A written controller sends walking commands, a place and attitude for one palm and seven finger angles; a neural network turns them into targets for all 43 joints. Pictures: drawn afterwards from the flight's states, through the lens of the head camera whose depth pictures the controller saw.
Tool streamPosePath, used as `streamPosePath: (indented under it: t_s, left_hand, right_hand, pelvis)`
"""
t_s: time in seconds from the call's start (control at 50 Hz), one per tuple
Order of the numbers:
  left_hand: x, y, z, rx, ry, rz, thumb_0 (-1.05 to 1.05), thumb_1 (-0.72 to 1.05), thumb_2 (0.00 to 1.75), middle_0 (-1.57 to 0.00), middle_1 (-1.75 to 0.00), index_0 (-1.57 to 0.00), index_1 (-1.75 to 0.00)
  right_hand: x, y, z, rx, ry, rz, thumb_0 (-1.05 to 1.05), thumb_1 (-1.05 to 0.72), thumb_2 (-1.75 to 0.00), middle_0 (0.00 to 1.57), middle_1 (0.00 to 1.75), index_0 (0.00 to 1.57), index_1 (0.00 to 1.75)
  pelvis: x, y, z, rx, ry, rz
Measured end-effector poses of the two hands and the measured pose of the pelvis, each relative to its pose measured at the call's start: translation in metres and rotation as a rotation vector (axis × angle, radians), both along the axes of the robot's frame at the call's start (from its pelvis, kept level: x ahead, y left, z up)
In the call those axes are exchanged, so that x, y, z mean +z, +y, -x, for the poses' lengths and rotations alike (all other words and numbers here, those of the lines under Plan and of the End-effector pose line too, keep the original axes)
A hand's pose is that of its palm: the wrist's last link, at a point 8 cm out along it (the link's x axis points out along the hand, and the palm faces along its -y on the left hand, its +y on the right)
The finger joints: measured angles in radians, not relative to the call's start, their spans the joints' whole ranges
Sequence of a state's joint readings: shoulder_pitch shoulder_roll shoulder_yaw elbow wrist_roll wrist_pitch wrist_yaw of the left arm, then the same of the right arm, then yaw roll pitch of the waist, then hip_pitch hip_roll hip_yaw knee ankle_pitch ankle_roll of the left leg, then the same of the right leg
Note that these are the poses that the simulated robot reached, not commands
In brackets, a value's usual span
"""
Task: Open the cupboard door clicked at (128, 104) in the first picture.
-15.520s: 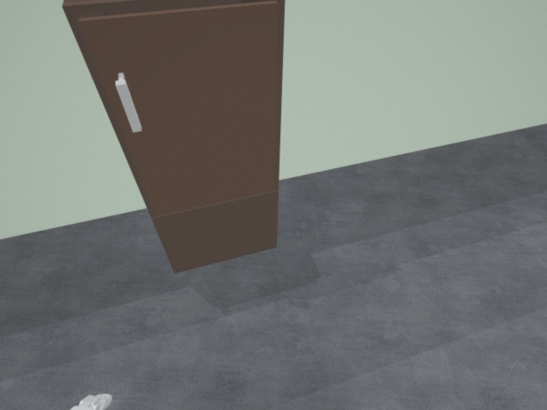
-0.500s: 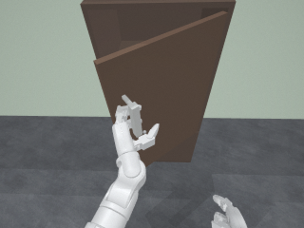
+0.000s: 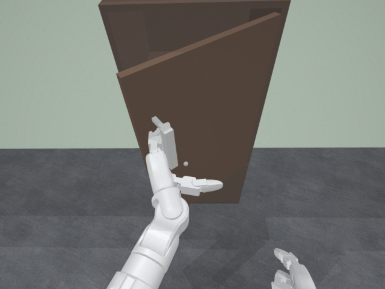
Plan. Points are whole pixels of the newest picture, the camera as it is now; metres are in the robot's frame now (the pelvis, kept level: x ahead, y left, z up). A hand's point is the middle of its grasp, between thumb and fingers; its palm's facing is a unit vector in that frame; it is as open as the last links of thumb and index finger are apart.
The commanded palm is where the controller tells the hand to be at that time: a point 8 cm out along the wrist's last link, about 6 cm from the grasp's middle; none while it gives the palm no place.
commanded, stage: slide the hand sideways off the handle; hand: left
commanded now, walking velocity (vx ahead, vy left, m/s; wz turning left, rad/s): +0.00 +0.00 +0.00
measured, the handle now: (164, 143) +0.40 +0.08 +0.09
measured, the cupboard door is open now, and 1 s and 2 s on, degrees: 39 43 43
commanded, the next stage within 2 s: draw the hand back to the body in 1.28 s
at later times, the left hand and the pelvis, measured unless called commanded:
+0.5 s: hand (184, 181) +0.31 +0.03 +0.09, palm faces -0.07 -1.00 +0.04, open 16.2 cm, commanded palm +0.28 +0.09 +0.08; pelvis +0.00 +0.02 +0.01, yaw -2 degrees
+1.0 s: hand (160, 202) +0.26 +0.07 +0.08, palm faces -0.02 -1.00 +0.01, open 16.2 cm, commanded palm +0.23 +0.13 +0.08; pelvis +0.01 +0.02 +0.00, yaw -2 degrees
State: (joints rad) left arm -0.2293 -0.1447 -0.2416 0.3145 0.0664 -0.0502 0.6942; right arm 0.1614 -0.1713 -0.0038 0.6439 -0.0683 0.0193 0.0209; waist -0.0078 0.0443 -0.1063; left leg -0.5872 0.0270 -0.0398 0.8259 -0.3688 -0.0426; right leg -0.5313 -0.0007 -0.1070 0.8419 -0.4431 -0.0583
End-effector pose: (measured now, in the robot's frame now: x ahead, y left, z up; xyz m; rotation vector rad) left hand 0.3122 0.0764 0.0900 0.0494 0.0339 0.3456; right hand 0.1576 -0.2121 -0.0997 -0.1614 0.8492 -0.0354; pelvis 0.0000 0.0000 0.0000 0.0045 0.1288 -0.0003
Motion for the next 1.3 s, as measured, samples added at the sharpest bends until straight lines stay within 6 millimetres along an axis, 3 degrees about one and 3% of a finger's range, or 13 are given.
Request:
streamPosePath:
  t_s: [0.12,0.26,0.32,0.56,1.02,1.3]
  left_hand:
    - [0.000,0.003,0.002,-0.021,-0.001,-0.001,-0.01,-0.49,0.30,-0.30,-0.52,-0.26,-0.61]
    - [-0.005,0.015,0.015,-0.419,-0.073,-0.027,-0.01,-0.49,0.30,-0.21,-0.38,-0.13,-0.43]
    - [-0.007,0.012,0.017,-0.490,-0.060,0.028,-0.01,-0.50,0.30,-0.18,-0.35,-0.12,-0.38]
    - [-0.006,0.016,0.028,-0.414,-0.076,0.072,-0.01,-0.50,0.30,-0.16,-0.31,-0.16,-0.31]
    - [-0.008,0.054,0.070,-0.366,-0.045,0.058,-0.01,-0.50,0.30,-0.16,-0.31,-0.17,-0.31]
    - [-0.007,0.081,0.098,-0.338,-0.029,0.038,-0.01,-0.50,0.30,-0.15,-0.30,-0.15,-0.30]
  right_hand:
    - [0.003,0.005,-0.006,0.018,-0.012,-0.003,0.01,-0.91,-0.90,0.20,0.30,0.20,0.30]
    - [0.006,0.000,0.008,-0.007,-0.013,0.017,0.01,-0.91,-0.90,0.20,0.30,0.20,0.30]
    - [0.006,-0.001,0.017,-0.038,-0.019,0.019,0.01,-0.91,-0.90,0.20,0.30,0.20,0.30]
    - [0.015,0.009,0.033,-0.071,-0.018,0.004,0.02,-0.91,-0.90,0.20,0.30,0.20,0.30]
    - [0.030,0.023,-0.021,-0.006,-0.144,-0.006,0.01,-0.91,-0.90,0.20,0.30,0.20,0.30]
    - [0.024,0.009,-0.021,-0.008,-0.158,0.005,0.02,-0.91,-0.90,0.20,0.30,0.20,0.30]
  pelvis:
    - [0.000,0.001,0.002,0.003,-0.002,-0.002]
    - [0.001,0.005,0.006,0.005,-0.018,-0.003]
    - [0.002,0.010,0.007,-0.003,-0.031,0.003]
    - [0.005,0.021,0.003,-0.048,-0.037,-0.003]
    - [0.002,0.023,-0.012,-0.036,-0.035,0.003]
    - [-0.002,0.012,-0.014,-0.023,-0.024,0.000]
